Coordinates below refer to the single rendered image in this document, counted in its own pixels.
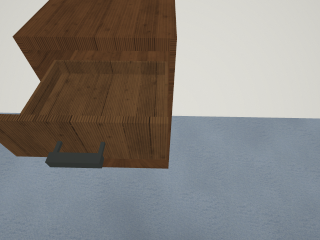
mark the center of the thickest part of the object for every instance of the handle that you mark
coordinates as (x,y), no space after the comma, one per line
(57,159)

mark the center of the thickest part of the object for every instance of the cabinet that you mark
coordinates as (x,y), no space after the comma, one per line
(105,30)

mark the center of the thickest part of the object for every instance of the drawer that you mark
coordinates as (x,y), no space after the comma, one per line
(85,102)

